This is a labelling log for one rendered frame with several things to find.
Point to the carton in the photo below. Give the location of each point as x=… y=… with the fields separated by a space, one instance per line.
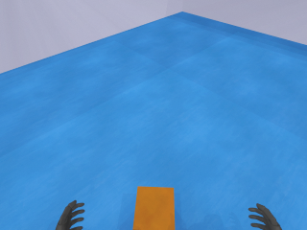
x=154 y=208

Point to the right robot hand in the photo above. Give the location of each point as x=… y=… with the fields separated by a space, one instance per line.
x=268 y=218

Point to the left robot hand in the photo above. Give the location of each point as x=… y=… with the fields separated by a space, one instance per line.
x=65 y=221

